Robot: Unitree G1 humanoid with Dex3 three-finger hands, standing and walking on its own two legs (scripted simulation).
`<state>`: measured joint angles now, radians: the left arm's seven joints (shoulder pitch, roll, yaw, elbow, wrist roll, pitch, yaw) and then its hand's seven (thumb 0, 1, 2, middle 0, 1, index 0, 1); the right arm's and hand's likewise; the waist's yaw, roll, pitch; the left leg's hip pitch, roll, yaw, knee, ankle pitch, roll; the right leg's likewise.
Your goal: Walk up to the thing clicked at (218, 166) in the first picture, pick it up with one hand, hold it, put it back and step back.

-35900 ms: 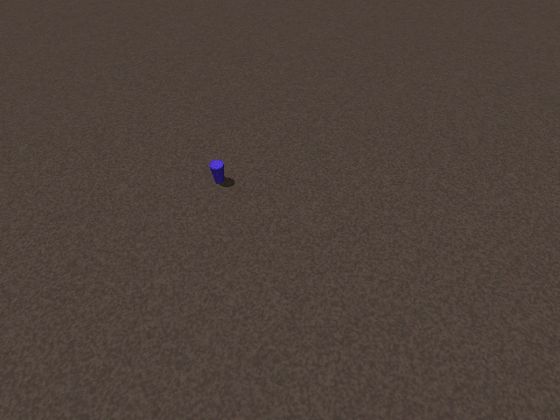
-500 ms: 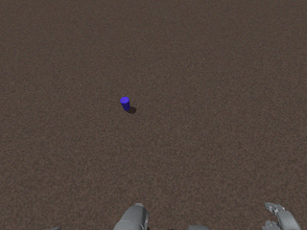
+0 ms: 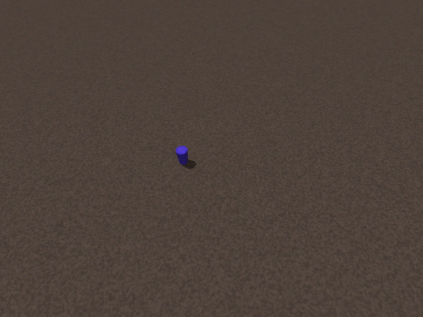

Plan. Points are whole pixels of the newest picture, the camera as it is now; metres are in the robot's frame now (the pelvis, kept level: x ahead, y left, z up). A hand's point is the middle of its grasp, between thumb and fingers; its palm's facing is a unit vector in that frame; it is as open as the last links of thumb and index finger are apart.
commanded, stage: step back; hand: left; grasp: from above
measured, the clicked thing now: (182, 156) +1.13 +0.21 -0.70
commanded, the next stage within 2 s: stand in 0.60 s
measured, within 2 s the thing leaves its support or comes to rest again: neither
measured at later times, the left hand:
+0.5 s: hand out of the picture +0.13 +0.30 -0.14, palm faces +0.01 -0.93 -0.36, open 7.4 cm
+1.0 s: hand out of the picture +0.13 +0.28 -0.13, palm faces -0.05 -0.94 -0.34, open 7.4 cm
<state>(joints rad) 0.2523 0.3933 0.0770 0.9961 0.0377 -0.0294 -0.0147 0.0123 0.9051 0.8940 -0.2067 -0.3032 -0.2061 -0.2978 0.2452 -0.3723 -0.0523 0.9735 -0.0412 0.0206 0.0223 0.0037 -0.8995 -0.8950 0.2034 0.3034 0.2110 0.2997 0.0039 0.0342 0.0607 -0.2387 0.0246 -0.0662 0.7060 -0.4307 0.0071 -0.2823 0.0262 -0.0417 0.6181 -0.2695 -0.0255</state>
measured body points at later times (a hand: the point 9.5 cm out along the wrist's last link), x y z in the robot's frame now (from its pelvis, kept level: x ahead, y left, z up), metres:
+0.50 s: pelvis +0.05 +0.04 +0.01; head +0.06 +0.05 +0.46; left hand +0.13 +0.35 -0.12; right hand +0.16 -0.25 -0.11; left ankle +0.08 +0.16 -0.72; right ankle +0.04 -0.10 -0.72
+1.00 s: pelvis +0.05 +0.03 +0.03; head +0.06 +0.03 +0.47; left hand +0.14 +0.33 -0.11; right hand +0.13 -0.27 -0.11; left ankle +0.08 +0.16 -0.72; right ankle +0.04 -0.10 -0.72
